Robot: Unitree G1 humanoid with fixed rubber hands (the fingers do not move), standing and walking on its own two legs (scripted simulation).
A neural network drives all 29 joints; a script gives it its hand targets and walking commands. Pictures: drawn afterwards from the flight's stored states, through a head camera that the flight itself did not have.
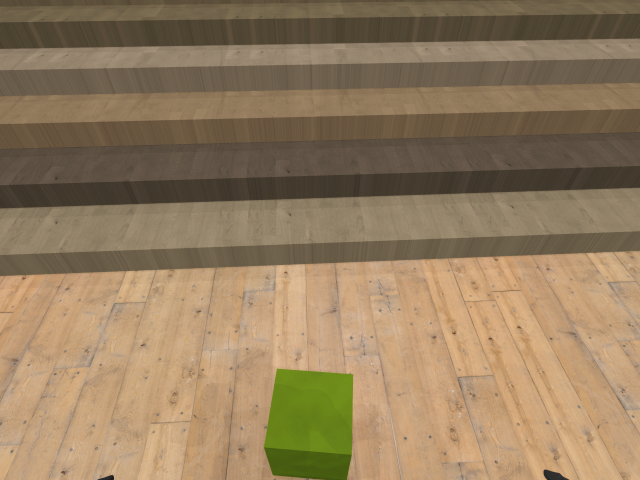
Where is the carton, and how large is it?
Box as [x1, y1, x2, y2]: [264, 369, 352, 479]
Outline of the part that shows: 277,369 264,448 272,473 275,475 321,479 346,479 351,456 352,374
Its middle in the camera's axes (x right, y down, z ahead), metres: -0.02 +0.51 +1.07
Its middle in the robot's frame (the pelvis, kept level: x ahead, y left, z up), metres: +0.44 +0.03 -0.65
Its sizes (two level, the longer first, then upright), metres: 0.210 0.200 0.250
